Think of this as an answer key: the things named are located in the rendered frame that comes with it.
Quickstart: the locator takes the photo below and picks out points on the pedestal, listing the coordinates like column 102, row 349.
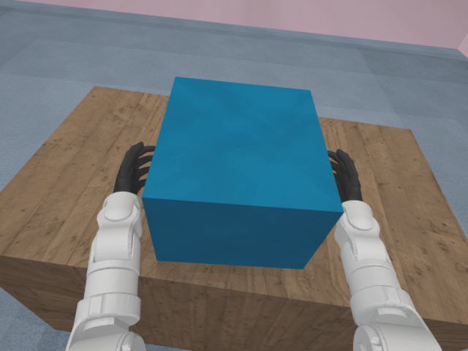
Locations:
column 48, row 220

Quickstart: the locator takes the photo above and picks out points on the robot right hand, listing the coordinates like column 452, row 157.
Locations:
column 346, row 176

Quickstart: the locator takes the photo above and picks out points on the left robot forearm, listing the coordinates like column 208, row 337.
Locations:
column 110, row 304

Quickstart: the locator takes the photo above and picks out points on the robot left upper arm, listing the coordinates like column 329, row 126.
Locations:
column 123, row 341

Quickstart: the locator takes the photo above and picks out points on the right robot forearm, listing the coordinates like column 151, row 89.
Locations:
column 376, row 293

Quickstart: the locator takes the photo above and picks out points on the carton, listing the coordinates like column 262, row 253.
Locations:
column 240, row 176

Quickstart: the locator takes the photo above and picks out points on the robot right upper arm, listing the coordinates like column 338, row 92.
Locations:
column 381, row 336

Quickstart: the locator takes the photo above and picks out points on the robot left hand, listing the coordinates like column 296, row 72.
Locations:
column 128, row 176

